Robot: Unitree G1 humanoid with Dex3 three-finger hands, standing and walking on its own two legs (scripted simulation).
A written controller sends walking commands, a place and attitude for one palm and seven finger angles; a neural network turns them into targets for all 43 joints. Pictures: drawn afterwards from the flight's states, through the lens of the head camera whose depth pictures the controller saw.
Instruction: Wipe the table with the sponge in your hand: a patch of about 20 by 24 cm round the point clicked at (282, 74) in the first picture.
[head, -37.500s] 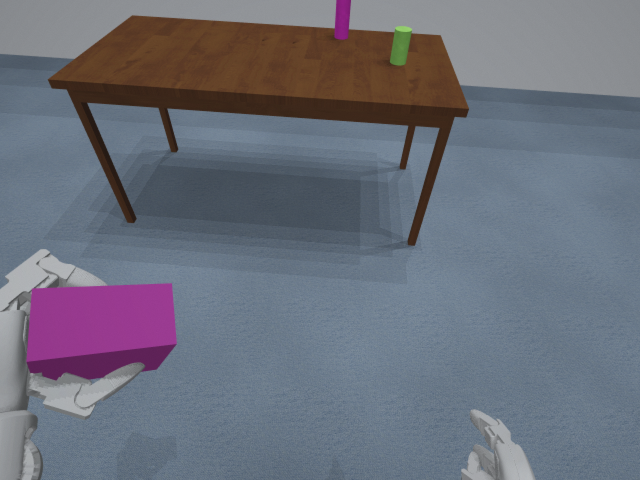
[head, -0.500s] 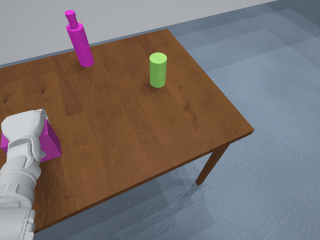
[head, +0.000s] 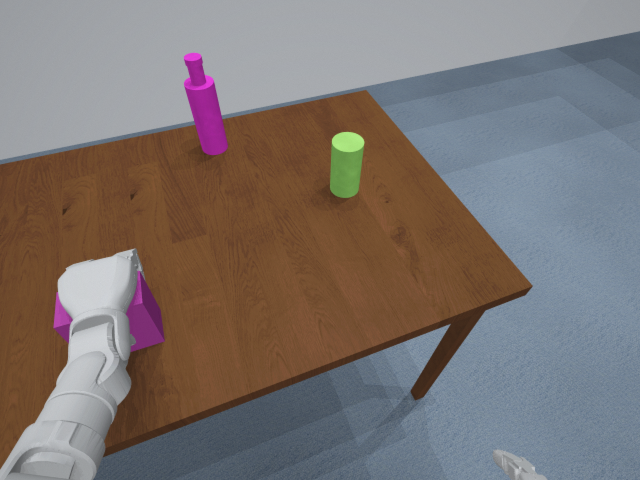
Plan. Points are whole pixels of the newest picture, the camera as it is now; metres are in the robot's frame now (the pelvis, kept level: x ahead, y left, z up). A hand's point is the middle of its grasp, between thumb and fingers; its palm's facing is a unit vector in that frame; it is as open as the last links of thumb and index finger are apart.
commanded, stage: wipe back along the middle lane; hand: left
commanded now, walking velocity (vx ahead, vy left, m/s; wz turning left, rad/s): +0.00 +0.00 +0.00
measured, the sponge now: (118, 324) +0.32 +0.33 -0.05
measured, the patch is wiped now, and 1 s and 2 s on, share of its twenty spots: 0.45 0.55 0.60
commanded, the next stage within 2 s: slide across to the third lane in 0.58 s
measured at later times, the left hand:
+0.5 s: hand (123, 340) +0.28 +0.29 -0.01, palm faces -0.09 -0.02 -1.00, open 10.1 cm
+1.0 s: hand (138, 353) +0.26 +0.26 +0.00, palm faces -0.10 -0.04 -0.99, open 10.1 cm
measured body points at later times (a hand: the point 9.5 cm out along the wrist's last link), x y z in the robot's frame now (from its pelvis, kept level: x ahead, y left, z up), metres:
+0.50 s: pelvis +0.00 -0.02 +0.00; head +0.03 -0.04 +0.45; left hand +0.28 +0.28 +0.05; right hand +0.17 -0.27 -0.11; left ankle -0.03 +0.09 -0.72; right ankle -0.01 -0.15 -0.72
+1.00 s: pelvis -0.01 -0.03 +0.00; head +0.01 -0.05 +0.45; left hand +0.26 +0.26 +0.05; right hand +0.17 -0.27 -0.11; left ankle -0.03 +0.09 -0.72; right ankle -0.01 -0.15 -0.72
